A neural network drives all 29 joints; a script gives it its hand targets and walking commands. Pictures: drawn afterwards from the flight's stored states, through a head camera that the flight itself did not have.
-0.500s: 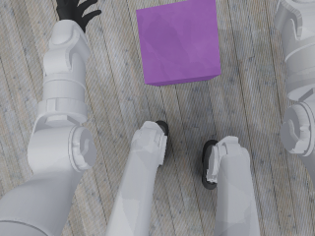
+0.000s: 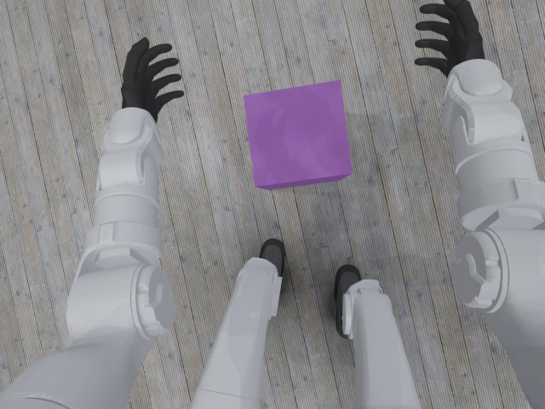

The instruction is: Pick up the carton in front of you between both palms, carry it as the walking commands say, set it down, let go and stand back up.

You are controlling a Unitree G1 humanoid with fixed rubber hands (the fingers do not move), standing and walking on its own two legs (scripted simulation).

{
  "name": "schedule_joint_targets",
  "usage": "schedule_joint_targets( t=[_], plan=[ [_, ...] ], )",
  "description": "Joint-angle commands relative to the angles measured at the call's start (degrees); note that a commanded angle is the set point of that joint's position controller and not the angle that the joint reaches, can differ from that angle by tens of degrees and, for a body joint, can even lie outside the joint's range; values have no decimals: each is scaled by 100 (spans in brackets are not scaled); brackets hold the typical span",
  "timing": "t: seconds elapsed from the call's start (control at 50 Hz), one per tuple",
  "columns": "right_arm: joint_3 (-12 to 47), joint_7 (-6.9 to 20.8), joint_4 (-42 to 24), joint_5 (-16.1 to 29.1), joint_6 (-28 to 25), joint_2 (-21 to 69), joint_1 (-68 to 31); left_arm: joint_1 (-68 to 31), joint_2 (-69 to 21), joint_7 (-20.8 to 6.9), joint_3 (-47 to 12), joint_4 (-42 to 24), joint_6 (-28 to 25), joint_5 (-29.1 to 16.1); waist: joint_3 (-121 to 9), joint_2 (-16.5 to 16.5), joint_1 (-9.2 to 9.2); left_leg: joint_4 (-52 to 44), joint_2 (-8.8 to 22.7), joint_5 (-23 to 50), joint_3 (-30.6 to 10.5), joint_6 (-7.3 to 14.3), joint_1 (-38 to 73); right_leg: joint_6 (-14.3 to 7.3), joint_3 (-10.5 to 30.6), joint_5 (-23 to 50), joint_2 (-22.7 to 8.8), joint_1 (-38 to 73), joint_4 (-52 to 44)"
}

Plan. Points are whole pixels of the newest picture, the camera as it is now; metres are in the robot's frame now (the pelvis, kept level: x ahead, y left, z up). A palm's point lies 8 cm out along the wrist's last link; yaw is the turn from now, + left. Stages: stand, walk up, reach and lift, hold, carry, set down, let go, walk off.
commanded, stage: let go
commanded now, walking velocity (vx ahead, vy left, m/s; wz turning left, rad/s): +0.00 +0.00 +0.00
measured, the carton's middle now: (297, 143) +0.49 +0.08 -0.53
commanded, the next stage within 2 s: stand in 1.28 s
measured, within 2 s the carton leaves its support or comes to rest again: neither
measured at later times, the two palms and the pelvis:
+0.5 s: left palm (67, 239) +0.28 +0.27 +0.02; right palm out of the picture +0.37 -0.17 +0.00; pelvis +0.06 +0.02 +0.10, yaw +2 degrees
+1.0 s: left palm (84, 303) +0.24 +0.21 +0.06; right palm out of the picture +0.26 -0.25 +0.06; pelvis +0.09 -0.02 +0.13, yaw +2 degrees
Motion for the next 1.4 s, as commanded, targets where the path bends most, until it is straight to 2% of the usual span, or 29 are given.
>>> schedule_joint_targets(
  t=[0.0, 0.08, 0.16, 0.26, 0.36, 0.46, 0.52, 0.58, 0.66, 0.74, 0.82, 0.96, 1.06, 1.08, 1.1, 1.14, 1.26, 1.28, 1.32, 1.34, 1.38],
  plan=[
    [-161, -239, -1102, -197, -139, -23, -74, 83, 729, -230, -66, -902, -173, 266, -6058, -265, 186, -377, -253, 2847, 484, -165, 4806, 178, -306, 2248, 232, 3101, -900],
    [-60, -463, -2010, -157, -255, 270, 921, 947, 848, -447, -405, -1370, -258, 320, -5508, -45, 189, -794, -204, 2861, 356, -64, 5719, 197, -313, 1926, 213, 3317, -1439],
    [112, -457, -2471, -43, -421, 359, 1827, 1825, 795, -547, -768, -1505, -386, 154, -4558, 112, 98, -1259, -107, 2479, 159, -36, 6497, 164, -354, 1172, 145, 3323, -1920],
    [240, -255, -2372, 38, -692, 335, 3106, 3054, 625, -559, -1154, -1479, -602, -121, -3657, 242, -60, -1759, 11, 2314, -101, -92, 7184, 89, -386, 793, 79, 3498, -2331],
    [346, -94, -2174, 126, -948, 241, 4316, 4152, 497, -453, -1491, -1615, -815, -324, -3077, 425, -185, -2072, 76, 2748, -277, -168, 7980, 16, -361, 770, 70, 3784, -2693],
    [474, 20, -2248, 252, -1164, 128, 5396, 5233, 465, -317, -1756, -1979, -980, -402, -2416, 568, -257, -2458, 77, 2973, -306, -237, 8532, -66, -286, 916, 28, 4600, -3110],
    [583, 88, -2379, 316, -1274, 74, 5911, 5825, 460, -259, -1859, -2202, -1038, -428, -1997, 537, -294, -2729, 37, 2999, -260, -258, 8723, -76, -260, 1157, -2, 5302, -3388],
    [690, 145, -2519, 353, -1336, 39, 6346, 6217, 492, -242, -1900, -2297, -1065, -424, -1500, 322, -385, -3017, -42, 2707, -170, -237, 8660, -53, -234, 1444, -55, 6068, -3681],
    [841, 224, -2715, 411, -1300, 29, 6877, 6482, 544, -258, -1954, -2309, -1020, -435, -809, -7, -518, -3397, -164, 2102, -41, -164, 8556, -11, -173, 1735, -162, 6894, -4045],
    [961, 331, -2887, 498, -1162, -30, 7332, 6599, 648, -271, -1935, -2257, -892, -397, -271, -107, -625, -3640, -232, 1750, 49, -116, 8734, 33, -117, 1926, -242, 7348, -4295],
    [1066, 429, -3046, 597, -982, -59, 7546, 6605, 723, -286, -1873, -2192, -718, -312, 173, -90, -660, -3720, -303, 1464, 122, -96, 8908, 47, -53, 1947, -336, 7497, -4448],
    [1153, 538, -3233, 681, -715, -98, 7567, 6651, 743, -277, -1797, -2162, -432, -179, 619, 113, -598, -3705, -339, 1331, 155, -81, 9128, 36, -4, 1915, -395, 7576, -4515],
    [1116, 535, -3246, 623, -609, -135, 7553, 6589, 743, -281, -1790, -2214, -331, -150, 689, 62, -632, -3667, -327, 1392, 141, -70, 9260, 45, -3, 2001, -365, 7608, -4471],
    [1091, 409, -2884, 687, -767, -138, 7871, 6403, 925, -135, -1738, -2526, -43, -38, 380, 163, -683, -3510, -480, 1213, 191, -103, 8994, 50, 20, 2621, -366, 7981, -4227],
    [1129, 351, -2982, 694, -794, -149, 7809, 6510, 890, -74, -1818, -2428, 25, -83, 384, -16, -714, -3485, -467, 1189, 164, -67, 8889, 81, 9, 2833, -369, 8007, -4130],
    [1171, 316, -3015, 703, -803, -165, 7723, 6517, 841, -11, -1868, -2454, 78, -120, 370, -60, -692, -3442, -460, 1231, 161, -61, 8760, 82, -17, 2855, -354, 7963, -4082],
    [1120, 321, -2994, 667, -753, -229, 7695, 6503, 736, 65, -1960, -2485, 174, -195, 438, 62, -705, -3512, -369, 1408, 113, -96, 8793, -20, -138, 2413, -243, 7806, -4125],
    [971, 163, -2150, 325, -890, -847, 7673, 6309, 1405, 253, -1761, -1735, -253, -112, 642, -550, -602, -3387, 238, 1085, -159, -104, 8020, 74, 27, 1135, -512, 7393, -4088],
    [925, 97, -2036, 277, -1045, -943, 7674, 6373, 1311, 277, -1793, -1598, -591, -36, 575, -199, -743, -3499, 252, 278, -272, -41, 7945, -27, 302, 112, -588, 7284, -4240],
    [924, 99, -1936, 277, -1112, -962, 7628, 6329, 1285, 258, -1808, -1525, -682, -14, 584, 17, -758, -3605, 286, -21, -340, -12, 7848, -73, 321, -16, -576, 7278, -4203],
    [945, 116, -1786, 329, -1197, -958, 7458, 6345, 1245, 203, -1814, -1366, -812, -32, 433, 383, -709, -3763, 393, -186, -501, 58, 7666, -104, 241, 340, -513, 7533, -3964]
  ],
)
